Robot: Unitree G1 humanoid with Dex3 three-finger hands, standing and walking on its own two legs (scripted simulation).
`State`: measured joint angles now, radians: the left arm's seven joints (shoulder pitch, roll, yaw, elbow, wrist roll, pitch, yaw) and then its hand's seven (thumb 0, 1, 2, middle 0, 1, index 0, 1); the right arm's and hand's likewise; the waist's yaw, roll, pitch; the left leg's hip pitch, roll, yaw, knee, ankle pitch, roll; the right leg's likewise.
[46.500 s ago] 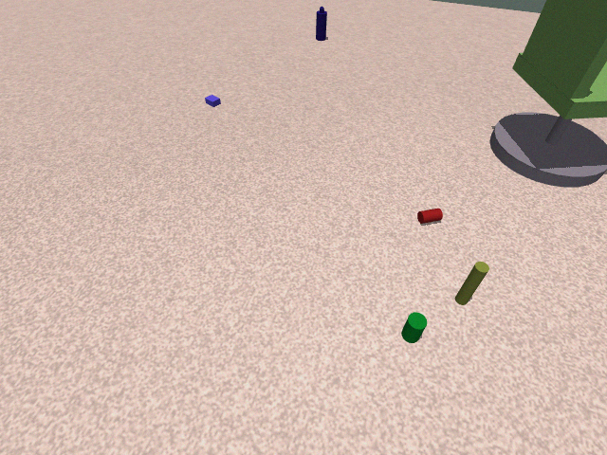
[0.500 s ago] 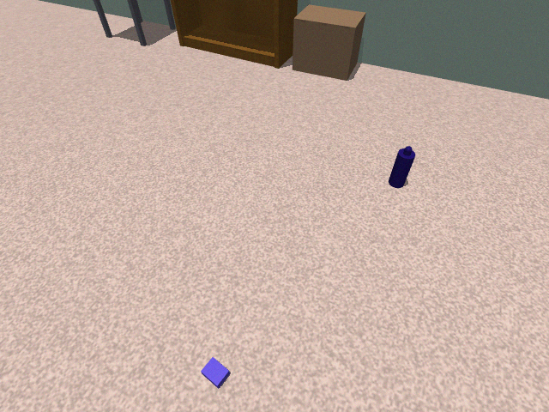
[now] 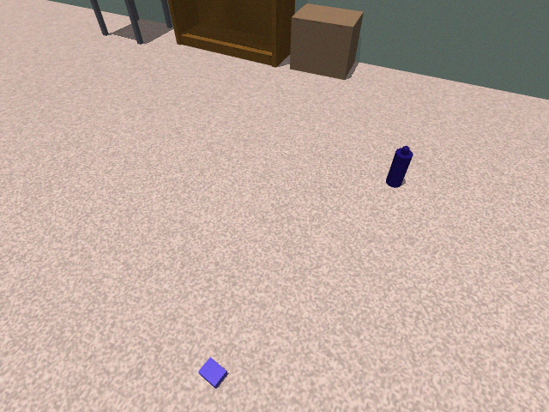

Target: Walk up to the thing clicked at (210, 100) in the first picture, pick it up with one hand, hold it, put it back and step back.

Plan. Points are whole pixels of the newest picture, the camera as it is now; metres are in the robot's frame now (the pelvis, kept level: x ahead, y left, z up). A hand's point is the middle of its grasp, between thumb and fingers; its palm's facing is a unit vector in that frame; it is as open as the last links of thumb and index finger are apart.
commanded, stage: stand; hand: left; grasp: from above
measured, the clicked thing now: (213, 372) +0.40 +0.23 -0.77
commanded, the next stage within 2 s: step back in 0.28 s
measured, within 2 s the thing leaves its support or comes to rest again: neither
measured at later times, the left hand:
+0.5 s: hand out of the picture +0.06 +0.28 -0.17, palm faces -0.01 -0.93 -0.38, open 7.4 cm
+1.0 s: hand out of the picture -0.02 +0.30 -0.18, palm faces -0.12 -0.92 -0.38, open 7.4 cm
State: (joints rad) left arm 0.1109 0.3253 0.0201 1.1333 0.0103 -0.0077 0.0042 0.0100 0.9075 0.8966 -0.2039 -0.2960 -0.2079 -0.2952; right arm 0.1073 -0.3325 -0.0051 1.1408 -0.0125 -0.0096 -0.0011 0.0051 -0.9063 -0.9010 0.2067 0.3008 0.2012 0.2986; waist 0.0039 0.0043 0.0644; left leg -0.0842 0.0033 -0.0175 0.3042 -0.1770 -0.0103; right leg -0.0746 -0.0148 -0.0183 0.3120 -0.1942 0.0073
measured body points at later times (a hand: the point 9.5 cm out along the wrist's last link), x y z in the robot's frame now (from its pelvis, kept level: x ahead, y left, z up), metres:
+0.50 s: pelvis -0.04 +0.01 -0.01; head +0.02 +0.01 +0.43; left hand +0.06 +0.33 -0.14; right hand +0.05 -0.31 -0.14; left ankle -0.02 +0.12 -0.74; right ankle -0.01 -0.12 -0.75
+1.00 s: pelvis -0.14 +0.04 -0.02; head -0.07 +0.04 +0.42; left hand -0.01 +0.35 -0.15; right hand -0.06 -0.27 -0.14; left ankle -0.05 +0.13 -0.75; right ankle -0.19 -0.09 -0.71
